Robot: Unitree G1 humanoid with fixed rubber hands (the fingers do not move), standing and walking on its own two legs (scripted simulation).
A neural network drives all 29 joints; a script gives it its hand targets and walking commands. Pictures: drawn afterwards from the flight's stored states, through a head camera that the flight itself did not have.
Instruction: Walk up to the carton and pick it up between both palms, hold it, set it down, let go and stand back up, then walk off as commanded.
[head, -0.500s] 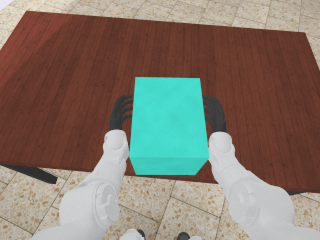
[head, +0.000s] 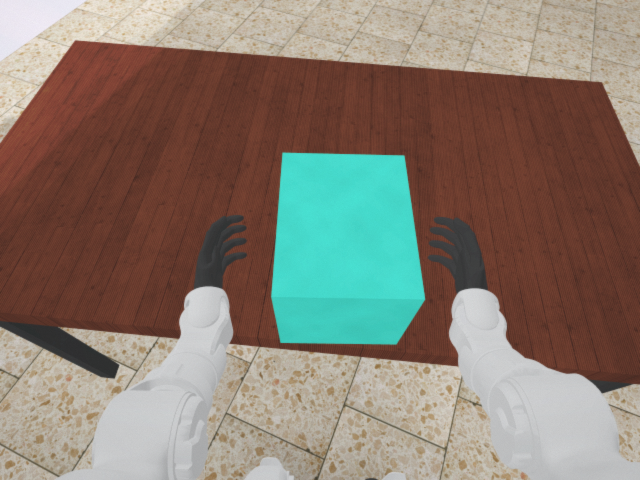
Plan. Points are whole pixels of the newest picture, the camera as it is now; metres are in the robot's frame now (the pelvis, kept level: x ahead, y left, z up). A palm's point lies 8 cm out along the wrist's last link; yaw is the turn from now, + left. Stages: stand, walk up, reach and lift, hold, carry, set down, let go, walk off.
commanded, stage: set down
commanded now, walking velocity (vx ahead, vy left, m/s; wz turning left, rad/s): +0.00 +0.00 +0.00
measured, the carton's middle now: (341, 251) +0.42 +0.01 -0.03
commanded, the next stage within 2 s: none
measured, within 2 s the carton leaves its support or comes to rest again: neither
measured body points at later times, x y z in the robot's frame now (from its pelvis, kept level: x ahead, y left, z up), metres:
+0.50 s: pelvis -0.01 -0.02 +0.01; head +0.02 +0.00 +0.46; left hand +0.33 +0.19 +0.00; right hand +0.33 -0.17 +0.00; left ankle +0.01 +0.11 -0.70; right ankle +0.01 -0.12 -0.70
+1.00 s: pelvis +0.02 -0.02 +0.04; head +0.01 +0.00 +0.49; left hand +0.23 +0.19 +0.00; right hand +0.24 -0.18 +0.00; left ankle +0.01 +0.11 -0.70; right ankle +0.01 -0.12 -0.70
